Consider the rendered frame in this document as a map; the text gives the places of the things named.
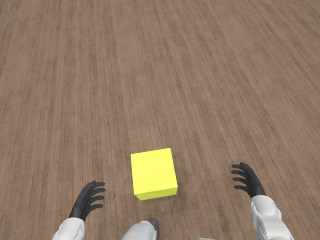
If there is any robot right hand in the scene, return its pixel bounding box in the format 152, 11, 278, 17
231, 162, 267, 198

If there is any right robot forearm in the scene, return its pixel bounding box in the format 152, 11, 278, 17
250, 195, 294, 240

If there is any left robot shin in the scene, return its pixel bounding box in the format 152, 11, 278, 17
140, 221, 154, 228

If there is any carton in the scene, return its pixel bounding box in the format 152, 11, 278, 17
131, 148, 178, 201

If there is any robot left foot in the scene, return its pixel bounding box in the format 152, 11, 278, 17
148, 218, 159, 240

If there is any robot left hand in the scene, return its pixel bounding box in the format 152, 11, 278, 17
68, 180, 106, 222

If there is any left robot forearm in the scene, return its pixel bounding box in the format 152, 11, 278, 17
52, 217, 85, 240

